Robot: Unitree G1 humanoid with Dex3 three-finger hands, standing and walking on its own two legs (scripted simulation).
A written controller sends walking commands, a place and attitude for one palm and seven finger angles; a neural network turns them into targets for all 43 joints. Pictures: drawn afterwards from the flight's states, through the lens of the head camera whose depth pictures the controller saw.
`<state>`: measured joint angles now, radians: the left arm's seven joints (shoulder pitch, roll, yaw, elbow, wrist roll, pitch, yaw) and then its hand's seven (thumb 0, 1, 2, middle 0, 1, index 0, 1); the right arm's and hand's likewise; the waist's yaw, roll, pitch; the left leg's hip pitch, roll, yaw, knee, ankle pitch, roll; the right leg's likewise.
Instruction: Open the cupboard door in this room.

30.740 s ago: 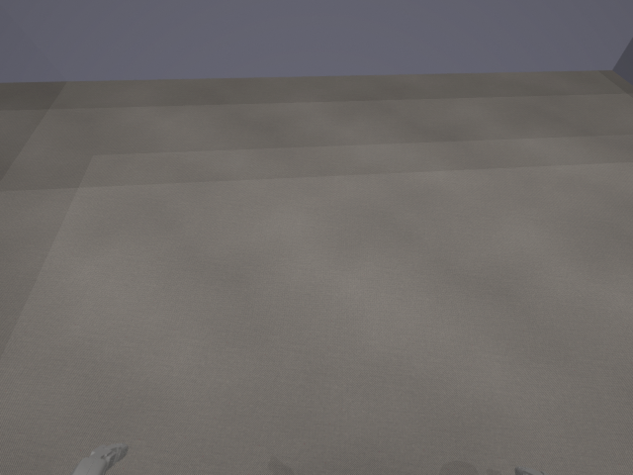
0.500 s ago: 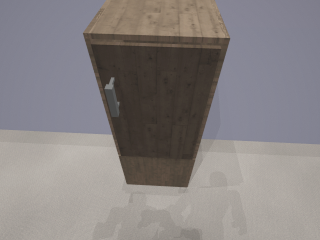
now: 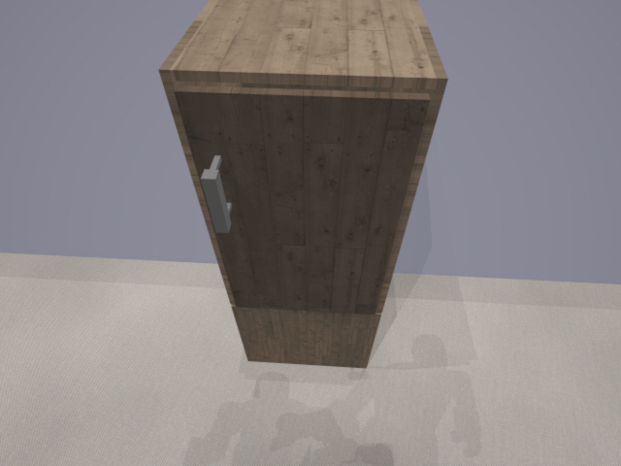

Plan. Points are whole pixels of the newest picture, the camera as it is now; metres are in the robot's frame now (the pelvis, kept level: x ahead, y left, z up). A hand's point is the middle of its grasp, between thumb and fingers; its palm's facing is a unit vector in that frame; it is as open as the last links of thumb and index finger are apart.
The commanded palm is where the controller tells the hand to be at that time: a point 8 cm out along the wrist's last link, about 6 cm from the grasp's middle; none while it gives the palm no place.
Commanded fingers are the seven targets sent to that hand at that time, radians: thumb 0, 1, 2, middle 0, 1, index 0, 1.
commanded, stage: raise the hand with hooked fingers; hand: left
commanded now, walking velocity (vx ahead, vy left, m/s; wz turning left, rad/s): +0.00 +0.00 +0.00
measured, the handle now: (220, 194) +0.52 +0.19 +0.04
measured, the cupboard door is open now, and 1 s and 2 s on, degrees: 0 0 0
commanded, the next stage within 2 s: none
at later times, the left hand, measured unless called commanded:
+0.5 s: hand (122, 453) +0.15 +0.25 -0.05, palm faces +0.09 -1.00 -0.01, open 9.0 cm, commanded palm +0.14 +0.30 -0.03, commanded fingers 0.00 0.29 0.64 -0.24 -0.69 -0.24 -0.69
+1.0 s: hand (99, 397) +0.20 +0.28 -0.01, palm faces +0.02 -1.00 -0.05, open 12.0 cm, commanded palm +0.17 +0.33 +0.01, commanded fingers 0.00 -0.29 0.39 -0.28 -1.07 -0.28 -1.07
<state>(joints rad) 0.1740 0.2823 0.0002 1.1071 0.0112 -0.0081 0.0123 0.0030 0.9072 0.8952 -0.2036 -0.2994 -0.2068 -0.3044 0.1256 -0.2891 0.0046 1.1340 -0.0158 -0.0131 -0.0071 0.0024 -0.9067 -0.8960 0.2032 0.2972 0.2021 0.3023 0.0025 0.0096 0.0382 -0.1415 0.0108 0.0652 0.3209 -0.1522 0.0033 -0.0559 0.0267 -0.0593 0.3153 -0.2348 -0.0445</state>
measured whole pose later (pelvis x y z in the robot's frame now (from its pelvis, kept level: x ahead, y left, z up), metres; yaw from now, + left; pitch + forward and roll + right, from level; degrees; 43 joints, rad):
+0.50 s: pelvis -0.04 +0.00 -0.09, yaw +1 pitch +11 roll -2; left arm 0.31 0.26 0.34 0.27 -0.41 -0.54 -0.51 0.01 0.51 0.73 -0.23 -0.55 -0.24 -0.55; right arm 0.19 -0.27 -0.02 0.60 0.03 -0.27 -0.08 0.01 -0.90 -0.90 0.20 0.30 0.20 0.30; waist 0.04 0.00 -0.09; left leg -0.87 0.04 -0.01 1.13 -0.45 0.00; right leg -0.75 0.03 -0.13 1.11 -0.55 -0.07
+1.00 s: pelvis -0.04 +0.04 -0.06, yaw +1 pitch +9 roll -4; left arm 0.23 0.34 0.32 0.14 -0.34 -0.31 -0.41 0.00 -0.06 0.48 -0.27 -0.92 -0.27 -0.93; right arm 0.26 -0.27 0.02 0.59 0.04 -0.25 -0.08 0.01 -0.90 -0.90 0.20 0.30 0.20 0.30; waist 0.00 0.03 -0.08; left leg -0.74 0.02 0.02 0.97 -0.39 0.06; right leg -0.61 0.01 -0.10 0.90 -0.46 -0.01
